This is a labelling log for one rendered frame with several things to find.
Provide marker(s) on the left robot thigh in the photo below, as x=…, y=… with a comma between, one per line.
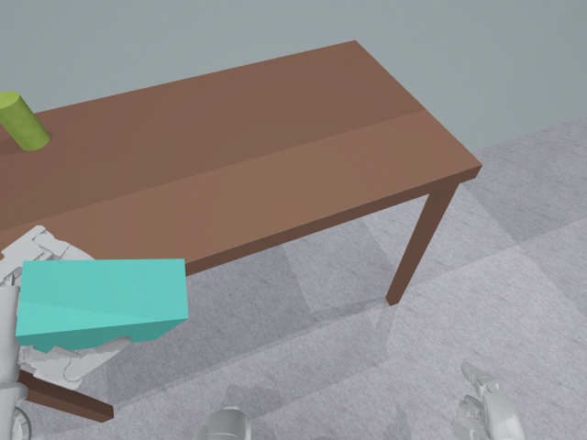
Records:
x=229, y=424

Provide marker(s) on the sponge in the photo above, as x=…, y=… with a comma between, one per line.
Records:
x=79, y=304

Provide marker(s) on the robot right hand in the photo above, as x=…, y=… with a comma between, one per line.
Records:
x=495, y=417

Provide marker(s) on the left robot forearm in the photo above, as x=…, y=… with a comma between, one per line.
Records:
x=14, y=423

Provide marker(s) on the table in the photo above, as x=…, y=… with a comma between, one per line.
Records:
x=220, y=166

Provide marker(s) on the robot left hand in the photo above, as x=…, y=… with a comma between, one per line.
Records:
x=60, y=366

